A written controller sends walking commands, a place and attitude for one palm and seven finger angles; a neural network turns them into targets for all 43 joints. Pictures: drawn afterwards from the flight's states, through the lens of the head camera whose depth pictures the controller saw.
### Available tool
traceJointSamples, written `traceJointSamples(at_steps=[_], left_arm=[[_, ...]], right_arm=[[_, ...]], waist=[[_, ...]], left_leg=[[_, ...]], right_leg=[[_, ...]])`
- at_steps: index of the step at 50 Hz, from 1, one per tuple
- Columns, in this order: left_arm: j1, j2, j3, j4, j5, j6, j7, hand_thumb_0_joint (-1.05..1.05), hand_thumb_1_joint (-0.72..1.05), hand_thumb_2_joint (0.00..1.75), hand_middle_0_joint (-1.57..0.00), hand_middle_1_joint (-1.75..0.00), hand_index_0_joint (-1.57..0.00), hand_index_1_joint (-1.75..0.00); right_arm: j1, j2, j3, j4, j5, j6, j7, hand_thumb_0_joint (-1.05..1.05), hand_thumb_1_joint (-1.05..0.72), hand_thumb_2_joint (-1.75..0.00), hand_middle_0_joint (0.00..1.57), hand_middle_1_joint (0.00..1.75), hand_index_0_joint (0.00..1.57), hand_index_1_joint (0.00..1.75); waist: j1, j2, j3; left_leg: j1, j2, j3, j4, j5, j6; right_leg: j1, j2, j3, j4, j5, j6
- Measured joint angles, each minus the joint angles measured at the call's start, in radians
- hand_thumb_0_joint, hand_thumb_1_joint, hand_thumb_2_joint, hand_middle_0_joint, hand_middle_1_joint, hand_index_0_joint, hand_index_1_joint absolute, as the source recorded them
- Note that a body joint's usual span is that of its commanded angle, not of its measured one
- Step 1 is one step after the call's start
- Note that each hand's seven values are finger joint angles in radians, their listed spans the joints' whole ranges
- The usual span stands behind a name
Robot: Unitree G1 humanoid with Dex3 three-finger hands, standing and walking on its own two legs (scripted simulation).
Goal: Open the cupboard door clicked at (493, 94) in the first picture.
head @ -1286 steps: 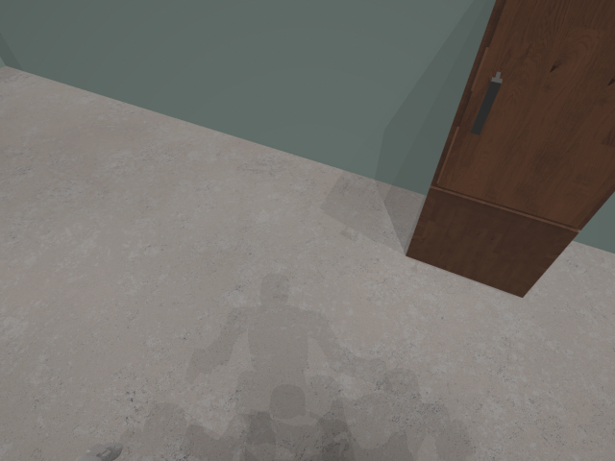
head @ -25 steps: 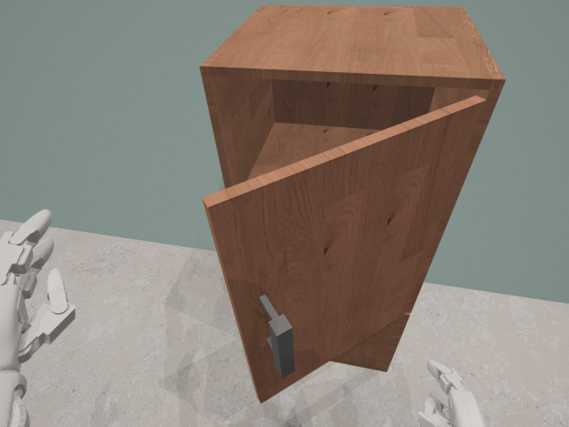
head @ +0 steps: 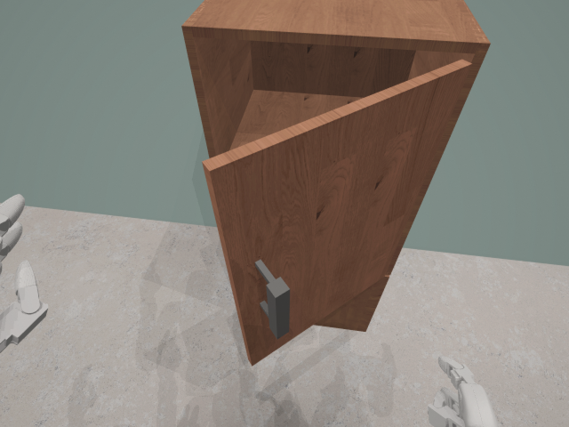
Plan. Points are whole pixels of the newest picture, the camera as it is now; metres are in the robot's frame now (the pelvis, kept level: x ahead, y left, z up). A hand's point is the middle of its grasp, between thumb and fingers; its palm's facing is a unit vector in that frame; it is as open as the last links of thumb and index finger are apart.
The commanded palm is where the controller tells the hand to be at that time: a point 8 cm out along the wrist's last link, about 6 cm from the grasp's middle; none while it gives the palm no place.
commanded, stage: step back with the hand held close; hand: left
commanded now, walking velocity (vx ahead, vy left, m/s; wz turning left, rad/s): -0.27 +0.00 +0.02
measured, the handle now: (271, 299) +0.31 +0.04 -0.02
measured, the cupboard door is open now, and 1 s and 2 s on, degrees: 42 42 42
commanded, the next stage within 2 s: stop stepping back and stand still in 0.72 s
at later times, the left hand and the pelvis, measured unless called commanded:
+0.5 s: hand out of the picture +0.11 +0.29 +0.16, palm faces +0.48 -0.76 -0.43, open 7.4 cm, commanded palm +0.05 +0.33 +0.18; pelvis -0.07 +0.02 -0.01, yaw +4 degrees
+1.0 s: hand out of the picture +0.01 +0.23 +0.17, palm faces +0.29 -0.78 -0.56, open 7.4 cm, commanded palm -0.04 +0.28 +0.18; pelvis -0.20 -0.01 -0.01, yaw -3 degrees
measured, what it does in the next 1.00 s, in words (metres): walks backwards: left foot, then right foot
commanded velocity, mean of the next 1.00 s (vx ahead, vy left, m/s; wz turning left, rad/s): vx -0.21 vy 0.02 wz -0.04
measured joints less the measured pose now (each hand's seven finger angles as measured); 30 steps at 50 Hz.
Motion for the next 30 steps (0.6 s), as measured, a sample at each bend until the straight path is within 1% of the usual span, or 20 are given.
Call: traceJointSamples(at_steps=[5, 8, 12, 14, 16, 18, 20, 22, 23, 24, 25, 26, 27, 28, 30], left_arm=[[0.005, -0.011, 0.000, -0.008, 0.011, -0.017, 0.010, 0.02, 0.88, 0.89, -0.22, -0.30, -0.22, -0.30], [0.006, -0.013, 0.008, -0.012, 0.023, -0.027, 0.012, 0.02, 0.88, 0.89, -0.22, -0.30, -0.22, -0.30], [-0.014, -0.011, 0.025, -0.014, 0.042, -0.035, 0.011, 0.02, 0.88, 0.89, -0.22, -0.30, -0.22, -0.30], [-0.030, -0.012, 0.032, -0.016, 0.047, -0.037, 0.009, 0.02, 0.88, 0.89, -0.22, -0.30, -0.22, -0.30], [-0.037, -0.015, 0.038, -0.020, 0.050, -0.041, 0.007, 0.02, 0.88, 0.89, -0.22, -0.30, -0.22, -0.30], [-0.028, -0.026, 0.038, -0.032, 0.045, -0.044, 0.010, 0.02, 0.88, 0.89, -0.22, -0.30, -0.22, -0.30], [-0.015, -0.038, 0.027, -0.049, 0.039, -0.046, 0.018, 0.02, 0.88, 0.89, -0.21, -0.30, -0.22, -0.30], [-0.012, -0.045, 0.010, -0.059, 0.037, -0.048, 0.027, 0.02, 0.88, 0.89, -0.21, -0.30, -0.22, -0.30], [-0.014, -0.044, 0.004, -0.062, 0.038, -0.047, 0.029, 0.02, 0.88, 0.89, -0.21, -0.30, -0.22, -0.30], [-0.019, -0.041, 0.002, -0.065, 0.038, -0.045, 0.031, 0.01, 0.88, 0.89, -0.22, -0.30, -0.22, -0.30], [-0.026, -0.035, 0.002, -0.071, 0.038, -0.045, 0.033, 0.01, 0.88, 0.89, -0.22, -0.30, -0.22, -0.30], [-0.042, -0.026, 0.007, -0.074, 0.039, -0.046, 0.033, 0.01, 0.88, 0.89, -0.22, -0.30, -0.22, -0.30], [-0.058, -0.012, 0.018, -0.072, 0.039, -0.049, 0.032, 0.01, 0.88, 0.89, -0.22, -0.30, -0.22, -0.30], [-0.065, 0.000, 0.033, -0.067, 0.038, -0.053, 0.028, 0.01, 0.88, 0.89, -0.22, -0.30, -0.22, -0.30], [-0.061, 0.012, 0.061, -0.062, 0.034, -0.049, 0.021, 0.02, 0.88, 0.89, -0.22, -0.30, -0.22, -0.30]], right_arm=[[0.013, 0.006, 0.008, 0.001, -0.004, -0.019, 0.000, 0.01, -0.91, -0.90, 0.20, 0.30, 0.20, 0.30], [0.020, 0.012, 0.014, 0.000, -0.009, -0.033, -0.001, 0.01, -0.90, -0.90, 0.20, 0.30, 0.20, 0.30], [0.029, 0.021, 0.018, -0.004, -0.016, -0.057, -0.001, 0.01, -0.90, -0.90, 0.20, 0.30, 0.20, 0.30], [0.033, 0.026, 0.018, -0.003, -0.018, -0.067, 0.002, 0.01, -0.90, -0.90, 0.20, 0.30, 0.20, 0.30], [0.034, 0.028, 0.018, 0.002, -0.021, -0.074, 0.007, 0.01, -0.90, -0.90, 0.20, 0.30, 0.20, 0.30], [0.033, 0.028, 0.015, 0.011, -0.023, -0.075, 0.016, 0.01, -0.90, -0.90, 0.20, 0.30, 0.20, 0.30], [0.029, 0.027, 0.009, 0.029, -0.025, -0.073, 0.028, 0.01, -0.90, -0.89, 0.20, 0.30, 0.20, 0.30], [0.026, 0.028, 0.003, 0.050, -0.027, -0.063, 0.032, 0.01, -0.90, -0.89, 0.20, 0.30, 0.20, 0.30], [0.026, 0.030, 0.002, 0.057, -0.027, -0.059, 0.031, 0.01, -0.90, -0.89, 0.20, 0.30, 0.20, 0.30], [0.026, 0.029, 0.003, 0.059, -0.026, -0.055, 0.028, 0.01, -0.90, -0.89, 0.20, 0.30, 0.20, 0.30], [0.025, 0.024, 0.005, 0.056, -0.026, -0.055, 0.023, 0.01, -0.90, -0.89, 0.20, 0.30, 0.20, 0.30], [0.017, 0.020, 0.002, 0.053, -0.026, -0.057, 0.016, 0.01, -0.90, -0.89, 0.20, 0.30, 0.20, 0.30], [0.004, 0.025, -0.001, 0.054, -0.026, -0.060, 0.011, 0.01, -0.90, -0.90, 0.20, 0.30, 0.20, 0.30], [-0.007, 0.032, -0.004, 0.055, -0.027, -0.065, 0.011, 0.01, -0.90, -0.90, 0.20, 0.30, 0.20, 0.30], [-0.014, 0.049, -0.008, 0.052, -0.035, -0.082, 0.017, 0.01, -0.90, -0.90, 0.20, 0.30, 0.20, 0.30]], waist=[[-0.003, 0.000, -0.003], [0.000, -0.006, 0.001], [0.001, -0.014, 0.015], [-0.002, -0.018, 0.021], [-0.004, -0.018, 0.024], [0.001, -0.016, 0.018], [0.009, -0.021, 0.010], [0.014, -0.039, 0.001], [0.015, -0.049, -0.003], [0.014, -0.058, -0.008], [0.009, -0.055, -0.010], [0.002, -0.053, 0.000], [0.003, -0.062, 0.019], [0.005, -0.069, 0.032], [0.001, -0.064, 0.033]], left_leg=[[-0.030, -0.001, -0.005, 0.012, 0.019, 0.009], [-0.045, -0.005, -0.004, 0.017, 0.030, 0.016], [-0.071, -0.014, -0.007, 0.041, 0.032, 0.025], [-0.087, -0.019, -0.009, 0.059, 0.022, 0.027], [-0.106, -0.018, -0.005, 0.083, -0.007, 0.027], [-0.131, -0.013, -0.001, 0.118, -0.073, 0.015], [-0.160, -0.018, -0.005, 0.194, -0.144, -0.011], [-0.159, -0.022, -0.002, 0.272, -0.187, -0.026], [-0.140, -0.020, 0.002, 0.268, -0.198, -0.029], [-0.109, -0.014, 0.004, 0.225, -0.190, -0.030], [-0.079, -0.003, -0.003, 0.154, -0.150, -0.024], [-0.083, -0.001, -0.005, 0.121, -0.043, -0.011], [-0.092, -0.007, 0.001, 0.128, -0.009, 0.003], [-0.096, -0.009, 0.007, 0.133, -0.009, 0.013], [-0.105, 0.000, 0.007, 0.122, -0.015, 0.023]], right_leg=[[-0.024, -0.001, -0.007, 0.002, 0.023, 0.007], [-0.044, -0.005, -0.007, 0.019, 0.028, 0.013], [-0.076, 0.003, 0.014, 0.071, 0.015, 0.026], [-0.090, 0.011, 0.029, 0.097, 0.006, 0.019], [-0.101, 0.012, 0.027, 0.112, 0.006, 0.006], [-0.112, 0.010, 0.020, 0.112, 0.012, 0.002], [-0.123, 0.006, 0.022, 0.107, 0.022, 0.003], [-0.129, -0.005, 0.028, 0.102, 0.032, 0.006], [-0.135, -0.011, 0.031, 0.100, 0.037, 0.011], [-0.143, -0.016, 0.032, 0.101, 0.041, 0.016], [-0.158, -0.015, 0.026, 0.107, 0.044, 0.022], [-0.171, -0.018, 0.017, 0.119, 0.045, 0.029], [-0.185, -0.019, 0.027, 0.147, 0.025, 0.036], [-0.198, -0.010, 0.046, 0.208, -0.028, 0.039], [-0.219, 0.023, 0.066, 0.378, -0.125, 0.043]])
